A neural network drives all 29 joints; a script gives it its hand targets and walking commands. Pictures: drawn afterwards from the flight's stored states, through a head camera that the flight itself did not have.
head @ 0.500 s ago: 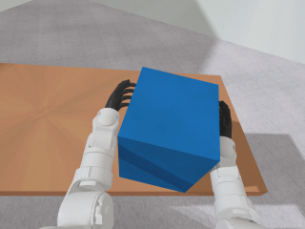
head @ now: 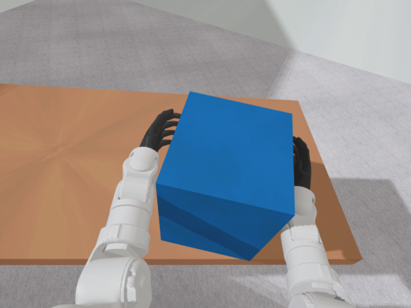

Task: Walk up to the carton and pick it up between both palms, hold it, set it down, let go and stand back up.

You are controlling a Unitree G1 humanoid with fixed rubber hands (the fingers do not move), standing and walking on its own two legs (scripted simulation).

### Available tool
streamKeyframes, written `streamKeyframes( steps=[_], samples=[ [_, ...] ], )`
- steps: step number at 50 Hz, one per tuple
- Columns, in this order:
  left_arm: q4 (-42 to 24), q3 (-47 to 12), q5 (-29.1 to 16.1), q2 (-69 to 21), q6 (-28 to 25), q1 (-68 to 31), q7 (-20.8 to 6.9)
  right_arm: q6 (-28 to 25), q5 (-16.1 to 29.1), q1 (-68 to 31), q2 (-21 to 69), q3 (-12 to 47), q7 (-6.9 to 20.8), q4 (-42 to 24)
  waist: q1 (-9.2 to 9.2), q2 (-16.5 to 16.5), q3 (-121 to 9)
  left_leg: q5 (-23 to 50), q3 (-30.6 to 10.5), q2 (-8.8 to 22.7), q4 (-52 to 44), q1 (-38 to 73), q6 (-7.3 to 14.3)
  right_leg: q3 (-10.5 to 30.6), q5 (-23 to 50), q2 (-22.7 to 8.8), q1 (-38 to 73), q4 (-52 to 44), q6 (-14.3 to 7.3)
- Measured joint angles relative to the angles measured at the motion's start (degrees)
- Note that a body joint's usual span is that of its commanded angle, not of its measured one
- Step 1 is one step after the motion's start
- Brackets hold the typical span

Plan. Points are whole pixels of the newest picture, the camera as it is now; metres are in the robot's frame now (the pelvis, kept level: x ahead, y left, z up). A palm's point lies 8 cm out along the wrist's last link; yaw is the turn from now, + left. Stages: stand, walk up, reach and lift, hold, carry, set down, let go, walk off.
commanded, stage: set down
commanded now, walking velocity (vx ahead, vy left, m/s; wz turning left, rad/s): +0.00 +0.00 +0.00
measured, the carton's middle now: (221, 181) +0.34 -0.02 +0.04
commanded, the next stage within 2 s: none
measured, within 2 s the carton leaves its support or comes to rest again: rests again in 0.10 s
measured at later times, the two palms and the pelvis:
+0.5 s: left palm (137, 146) +0.39 +0.16 +0.08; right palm (287, 183) +0.35 -0.16 +0.05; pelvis +0.00 +0.00 +0.00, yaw +0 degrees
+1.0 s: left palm (110, 176) +0.32 +0.19 +0.07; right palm (303, 215) +0.28 -0.17 +0.05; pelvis -0.03 +0.00 +0.00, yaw +0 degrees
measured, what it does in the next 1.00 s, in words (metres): stands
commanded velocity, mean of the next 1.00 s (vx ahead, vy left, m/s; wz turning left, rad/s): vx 0.00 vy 0.00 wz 0.00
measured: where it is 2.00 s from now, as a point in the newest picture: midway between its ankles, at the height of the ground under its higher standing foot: outside the picture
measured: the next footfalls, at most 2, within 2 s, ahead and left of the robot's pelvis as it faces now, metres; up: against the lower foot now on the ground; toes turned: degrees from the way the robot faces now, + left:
none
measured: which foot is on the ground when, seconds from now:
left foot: down 0.00-1.00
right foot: down 0.00-1.00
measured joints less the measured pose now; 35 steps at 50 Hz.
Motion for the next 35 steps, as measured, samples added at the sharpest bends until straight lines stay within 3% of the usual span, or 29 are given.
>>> streamKeyframes(
  steps=[5, 10, 16, 22, 35],
  samples=[
    [2.76, 0.04, -0.74, 1.14, -3.01, 0.04, 2.5, -1.6, 1.17, -0.07, -0.06, 1.53, -0.45, 2.86, 0.0, 0.0, 0.56, -0.09, 0.02, 0.02, 0.0, -0.09, 0.0, 0.0, -0.12, 0.01, -0.09, 0.0, 0.01],
    [5.72, -0.24, -6.76, 3.09, -5.05, 0.01, 6.54, -1.7, 6.6, -0.15, -1.0, 5.8, -1.92, 5.42, 0.01, 0.1, -0.4, -0.06, 0.03, 0.1, 0.02, -1.67, 0.0, 0.0, -0.06, 0.09, -1.68, -0.01, 0.01],
    [7.78, -2.87, -12.99, 5.53, -4.69, 0.01, 8.3, -0.39, 11.67, -0.4, -3.31, 11.36, -4.14, 6.36, 0.01, 1.06, -2.24, -0.36, 0.03, 0.37, 0.75, -3.71, -0.01, 0.0, 0.01, 0.35, -3.4, 0.0, 0.01],
    [7.79, -3.95, -15.78, 7.01, -3.2, 0.02, 8.61, 1.2, 15.66, -0.6, -4.97, 15.09, -5.77, 6.36, 0.0, 2.39, -3.2, -0.61, 0.03, 0.6, 1.26, -4.2, -0.08, 0.0, 0.07, 0.58, -3.68, 0.0, 0.0],
    [6.47, -4.02, -16.9, 8.89, -2.38, 2.85, 6.66, 1.33, 18.73, 1.26, -6.86, 18.35, -6.61, 6.34, 0.01, 2.7, -3.87, 0.04, 0.03, 0.78, 1.46, -4.26, -0.14, 0.0, 0.89, 0.76, -3.67, 0.0, -0.07]
  ],
)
